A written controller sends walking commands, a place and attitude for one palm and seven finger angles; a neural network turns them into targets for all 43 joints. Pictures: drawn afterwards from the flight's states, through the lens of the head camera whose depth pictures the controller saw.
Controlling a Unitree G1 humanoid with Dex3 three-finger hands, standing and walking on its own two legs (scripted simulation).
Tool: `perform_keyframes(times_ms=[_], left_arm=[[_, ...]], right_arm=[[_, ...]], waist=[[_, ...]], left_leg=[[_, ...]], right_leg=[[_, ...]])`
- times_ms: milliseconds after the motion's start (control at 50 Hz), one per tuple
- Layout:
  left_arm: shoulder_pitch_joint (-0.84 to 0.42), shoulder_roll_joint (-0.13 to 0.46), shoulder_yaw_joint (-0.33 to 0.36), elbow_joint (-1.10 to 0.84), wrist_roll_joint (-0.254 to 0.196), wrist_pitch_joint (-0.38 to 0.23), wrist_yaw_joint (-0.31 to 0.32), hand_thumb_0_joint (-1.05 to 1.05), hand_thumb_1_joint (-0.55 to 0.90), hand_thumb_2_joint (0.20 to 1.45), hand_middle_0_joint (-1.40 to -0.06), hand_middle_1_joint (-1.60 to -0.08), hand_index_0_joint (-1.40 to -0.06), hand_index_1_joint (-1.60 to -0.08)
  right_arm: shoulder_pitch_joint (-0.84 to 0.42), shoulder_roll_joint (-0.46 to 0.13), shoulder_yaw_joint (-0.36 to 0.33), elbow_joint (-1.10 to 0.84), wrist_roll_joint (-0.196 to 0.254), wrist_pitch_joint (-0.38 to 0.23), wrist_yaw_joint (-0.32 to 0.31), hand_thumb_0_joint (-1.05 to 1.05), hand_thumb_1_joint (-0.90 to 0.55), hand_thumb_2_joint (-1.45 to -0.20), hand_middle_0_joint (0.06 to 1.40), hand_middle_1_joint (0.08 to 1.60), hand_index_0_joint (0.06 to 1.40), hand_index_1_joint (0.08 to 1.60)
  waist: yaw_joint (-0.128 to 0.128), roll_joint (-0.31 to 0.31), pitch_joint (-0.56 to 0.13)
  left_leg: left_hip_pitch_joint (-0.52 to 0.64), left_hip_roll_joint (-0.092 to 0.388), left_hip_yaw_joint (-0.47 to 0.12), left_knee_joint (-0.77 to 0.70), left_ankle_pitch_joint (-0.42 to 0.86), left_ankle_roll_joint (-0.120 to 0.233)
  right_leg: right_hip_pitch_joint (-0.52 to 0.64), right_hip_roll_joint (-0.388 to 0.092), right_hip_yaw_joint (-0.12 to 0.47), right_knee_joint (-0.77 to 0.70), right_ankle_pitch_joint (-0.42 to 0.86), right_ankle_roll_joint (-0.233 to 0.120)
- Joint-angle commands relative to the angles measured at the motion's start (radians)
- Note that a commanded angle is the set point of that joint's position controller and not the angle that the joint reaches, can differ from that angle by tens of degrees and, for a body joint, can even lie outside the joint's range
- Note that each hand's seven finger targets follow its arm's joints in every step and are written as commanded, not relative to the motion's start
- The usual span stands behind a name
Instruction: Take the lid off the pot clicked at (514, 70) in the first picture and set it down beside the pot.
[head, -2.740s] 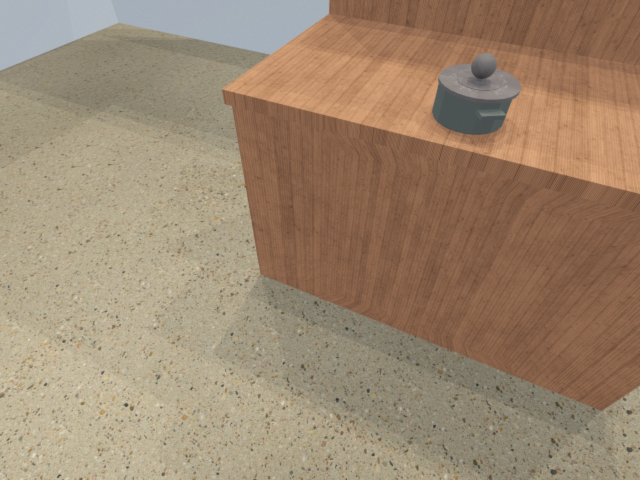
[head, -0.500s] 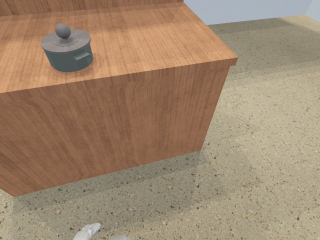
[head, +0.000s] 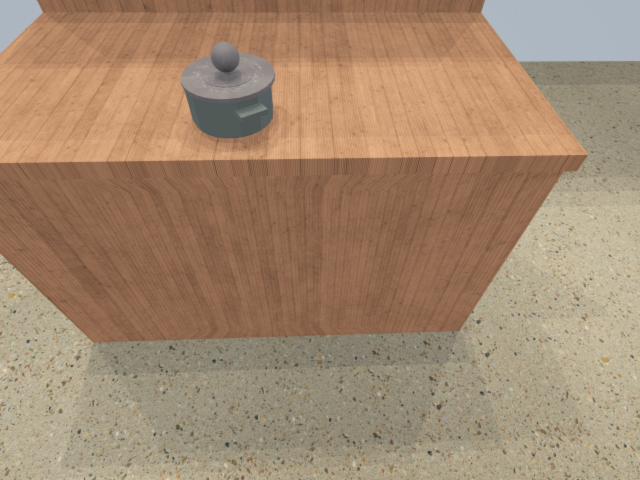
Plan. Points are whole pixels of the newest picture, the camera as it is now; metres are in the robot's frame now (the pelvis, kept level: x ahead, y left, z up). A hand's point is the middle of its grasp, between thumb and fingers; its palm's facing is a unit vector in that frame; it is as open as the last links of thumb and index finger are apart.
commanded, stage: take the last steps up to it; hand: left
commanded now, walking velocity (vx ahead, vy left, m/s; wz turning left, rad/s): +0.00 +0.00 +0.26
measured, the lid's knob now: (225, 57) +0.76 +0.21 +0.14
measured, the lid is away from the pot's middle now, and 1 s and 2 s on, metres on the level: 0.00 0.00 0.00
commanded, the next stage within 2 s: come to a stop and stand still in 0.92 s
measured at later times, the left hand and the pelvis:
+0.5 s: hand out of the picture -0.05 +0.12 -0.16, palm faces +0.27 -0.95 -0.17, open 7.4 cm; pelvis +0.06 -0.01 +0.01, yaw +8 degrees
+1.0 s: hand (185, 358) +0.32 +0.25 -0.16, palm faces +0.09 -0.97 -0.21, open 7.4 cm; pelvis +0.23 +0.05 -0.01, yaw +5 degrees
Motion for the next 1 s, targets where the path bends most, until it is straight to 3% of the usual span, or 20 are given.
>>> perform_keyframes(times_ms=[0, 20, 40, 60, 80, 100, 120, 200, 380, 500, 540, 560, 580, 600, 620, 660, 720, 800, 920, 980], left_arm=[[0.102, 0.028, -0.005, -0.036, -0.001, -0.044, 0.001, 0.000, 0.900, 0.900, -0.200, -0.300, -0.200, -0.300], [0.118, 0.065, -0.003, -0.029, 0.008, -0.056, 0.006, 0.000, 0.900, 0.900, -0.200, -0.300, -0.200, -0.300], [0.132, 0.157, 0.010, -0.032, 0.016, -0.068, 0.011, 0.000, 0.900, 0.900, -0.200, -0.300, -0.200, -0.300], [0.146, 0.187, 0.012, -0.046, 0.009, -0.066, 0.005, 0.000, 0.900, 0.900, -0.200, -0.300, -0.200, -0.300], [0.118, 0.166, 0.011, -0.054, 0.012, -0.065, 0.004, 0.000, 0.900, 0.900, -0.200, -0.300, -0.200, -0.300], [0.091, 0.143, 0.016, -0.055, 0.010, -0.068, 0.005, 0.000, 0.900, 0.900, -0.200, -0.300, -0.200, -0.300], [0.081, 0.113, 0.007, -0.054, 0.009, -0.075, 0.002, 0.000, 0.900, 0.900, -0.200, -0.300, -0.200, -0.300], [0.140, 0.070, -0.004, -0.037, 0.010, -0.111, -0.004, 0.000, 0.900, 0.900, -0.200, -0.300, -0.200, -0.300], [0.271, 0.052, -0.008, 0.034, 0.019, -0.133, -0.008, 0.000, 0.900, 0.900, -0.200, -0.300, -0.200, -0.300], [0.252, 0.071, -0.001, 0.061, 0.020, -0.122, -0.008, 0.000, 0.900, 0.900, -0.200, -0.300, -0.200, -0.300], [0.226, 0.075, 0.002, 0.060, 0.016, -0.115, -0.009, 0.000, 0.900, 0.900, -0.200, -0.300, -0.200, -0.300], [0.217, 0.054, -0.003, 0.062, 0.011, -0.114, -0.013, 0.000, 0.900, 0.900, -0.200, -0.300, -0.200, -0.300], [0.241, 0.005, -0.010, 0.050, 0.003, -0.114, -0.020, 0.000, 0.900, 0.900, -0.200, -0.300, -0.200, -0.300], [0.220, -0.023, -0.019, 0.015, 0.005, -0.114, -0.022, 0.000, 0.900, 0.900, -0.200, -0.300, -0.200, -0.300], [0.167, 0.001, -0.012, -0.001, 0.007, -0.112, -0.019, 0.000, 0.900, 0.900, -0.200, -0.300, -0.200, -0.300], [0.117, -0.006, -0.006, 0.007, 0.005, -0.107, -0.026, 0.000, 0.900, 0.900, -0.200, -0.300, -0.200, -0.300], [0.150, -0.043, -0.003, 0.023, 0.012, -0.089, -0.035, 0.000, 0.900, 0.900, -0.200, -0.300, -0.200, -0.300], [0.112, -0.037, -0.004, -0.009, 0.014, -0.067, -0.038, 0.000, 0.900, 0.900, -0.200, -0.300, -0.200, -0.300], [-0.076, -0.019, -0.009, -0.089, 0.010, -0.072, -0.042, 0.000, 0.900, 0.900, -0.200, -0.300, -0.200, -0.300], [0.033, 0.006, 0.000, -0.064, 0.012, -0.082, -0.041, 0.000, 0.900, 0.900, -0.200, -0.300, -0.200, -0.300]], right_arm=[[-0.012, -0.172, -0.038, -0.048, 0.006, -0.002, 0.004, 0.000, -0.900, -0.900, 0.200, 0.300, 0.200, 0.300], [0.000, -0.129, -0.032, -0.049, 0.015, -0.004, 0.009, 0.000, -0.900, -0.900, 0.200, 0.300, 0.200, 0.300], [0.008, -0.063, -0.018, -0.070, 0.021, -0.002, 0.015, 0.000, -0.900, -0.900, 0.200, 0.300, 0.200, 0.300], [-0.028, -0.096, -0.027, -0.089, 0.007, 0.009, 0.015, 0.000, -0.900, -0.900, 0.200, 0.300, 0.200, 0.300], [-0.040, -0.109, -0.036, -0.081, -0.003, 0.013, 0.022, 0.000, -0.900, -0.900, 0.200, 0.300, 0.200, 0.300], [-0.050, -0.117, -0.038, -0.071, -0.009, 0.015, 0.029, 0.000, -0.900, -0.900, 0.200, 0.300, 0.200, 0.300], [-0.044, -0.125, -0.039, -0.060, -0.014, 0.012, 0.036, 0.000, -0.900, -0.900, 0.200, 0.300, 0.200, 0.300], [-0.027, -0.087, -0.034, -0.042, -0.015, -0.007, 0.052, 0.000, -0.900, -0.900, 0.200, 0.300, 0.200, 0.300], [-0.164, -0.066, -0.023, -0.086, -0.009, -0.025, 0.059, 0.000, -0.900, -0.900, 0.200, 0.300, 0.200, 0.300], [-0.154, -0.036, -0.010, -0.087, 0.000, -0.050, 0.064, 0.000, -0.900, -0.900, 0.200, 0.300, 0.200, 0.300], [-0.036, -0.054, -0.015, -0.047, -0.003, -0.062, 0.056, 0.000, -0.900, -0.900, 0.200, 0.300, 0.200, 0.300], [0.081, -0.094, -0.021, -0.013, -0.006, -0.071, 0.045, 0.000, -0.900, -0.900, 0.200, 0.300, 0.200, 0.300], [0.206, -0.196, -0.048, 0.016, -0.017, -0.081, 0.030, 0.000, -0.900, -0.900, 0.200, 0.300, 0.200, 0.300], [0.293, -0.262, -0.062, 0.030, -0.009, -0.075, 0.018, 0.000, -0.900, -0.900, 0.200, 0.300, 0.200, 0.300], [0.269, -0.252, -0.056, 0.027, -0.003, -0.064, 0.010, 0.000, -0.900, -0.900, 0.200, 0.300, 0.200, 0.300], [0.140, -0.147, -0.028, 0.003, -0.001, -0.074, 0.005, 0.000, -0.900, -0.900, 0.200, 0.300, 0.200, 0.300], [0.091, -0.059, -0.009, -0.004, 0.000, -0.101, 0.002, 0.000, -0.900, -0.900, 0.200, 0.300, 0.200, 0.300], [0.102, -0.077, -0.003, 0.006, 0.006, -0.114, -0.001, 0.000, -0.900, -0.900, 0.200, 0.300, 0.200, 0.300], [0.159, -0.116, -0.008, 0.037, -0.008, -0.096, -0.001, 0.000, -0.900, -0.900, 0.200, 0.300, 0.200, 0.300], [0.135, -0.133, -0.010, 0.041, -0.005, -0.083, 0.000, 0.000, -0.900, -0.900, 0.200, 0.300, 0.200, 0.300]], waist=[[0.040, 0.097, -0.074], [0.039, -0.020, -0.087], [0.035, -0.288, -0.090], [0.062, -0.278, -0.056], [0.052, -0.200, -0.012], [0.043, -0.253, 0.055], [0.029, -0.197, 0.088], [0.026, -0.097, 0.056], [0.070, -0.127, 0.070], [0.056, -0.163, 0.062], [-0.001, -0.131, 0.028], [-0.050, -0.043, -0.034], [-0.091, 0.182, -0.123], [-0.102, 0.315, -0.148], [-0.097, 0.186, -0.098], [-0.045, 0.096, -0.012], [0.015, 0.076, 0.025], [0.037, 0.104, 0.033], [-0.011, 0.114, 0.053], [0.050, 0.055, 0.005]], left_leg=[[-0.033, 0.182, -0.179, -0.015, 0.233, 0.096], [-0.103, 0.115, -0.124, 0.077, 0.097, 0.041], [-0.245, -0.014, -0.008, 0.241, -0.199, -0.024], [-0.254, -0.006, -0.047, 0.396, -0.354, -0.025], [-0.290, 0.008, -0.074, 0.519, -0.314, -0.017], [-0.350, 0.031, -0.082, 0.587, -0.249, -0.011], [-0.363, 0.046, -0.070, 0.635, -0.176, -0.014], [-0.387, 0.067, -0.030, 0.635, -0.036, -0.030], [-0.420, 0.096, 0.011, 0.412, -0.023, -0.030], [-0.191, 0.050, 0.076, 0.182, -0.061, 0.008], [0.044, 0.017, 0.115, 0.073, 0.004, 0.016], [0.207, 0.023, 0.086, 0.005, -0.014, 0.027], [0.392, 0.229, -0.189, -0.077, -0.082, 0.080], [0.467, 0.397, -0.463, -0.203, -0.044, 0.150], [0.415, 0.422, -0.456, -0.219, -0.029, 0.187], [0.224, 0.360, -0.302, -0.235, 0.034, 0.184], [0.107, 0.275, -0.092, -0.245, 0.314, 0.157], [0.130, 0.250, -0.019, -0.266, 0.436, 0.174], [0.197, 0.257, 0.008, -0.184, 0.517, 0.159], [0.122, 0.224, 0.037, -0.016, 0.489, 0.114]], right_leg=[[0.190, 0.013, -0.034, -0.306, 0.235, 0.003], [0.278, -0.071, 0.058, -0.416, 0.298, -0.013], [0.337, -0.285, 0.314, -0.501, 0.323, -0.085], [0.226, -0.392, 0.392, -0.564, 0.212, -0.169], [0.172, -0.364, 0.379, -0.604, -0.022, -0.194], [0.135, -0.332, 0.378, -0.643, -0.145, -0.177], [0.125, -0.304, 0.336, -0.646, -0.147, -0.163], [0.233, -0.250, 0.156, -0.602, 0.076, -0.160], [0.345, -0.283, 0.121, -0.619, 0.203, -0.206], [0.257, -0.256, 0.043, -0.541, 0.295, -0.191], [0.143, -0.214, -0.014, -0.425, 0.281, -0.162], [0.097, -0.160, -0.056, -0.242, 0.332, -0.141], [-0.070, -0.066, -0.126, 0.035, 0.133, -0.094], [-0.272, 0.019, -0.100, 0.297, -0.156, -0.069], [-0.325, -0.021, -0.012, 0.424, -0.134, -0.090], [-0.323, -0.082, 0.022, 0.506, 0.013, -0.088], [-0.235, -0.084, 0.015, 0.425, 0.124, -0.060], [-0.248, -0.081, 0.000, 0.287, 0.179, -0.039], [-0.167, -0.039, -0.061, -0.046, 0.179, -0.064], [0.093, 0.020, -0.102, -0.185, 0.259, -0.081]])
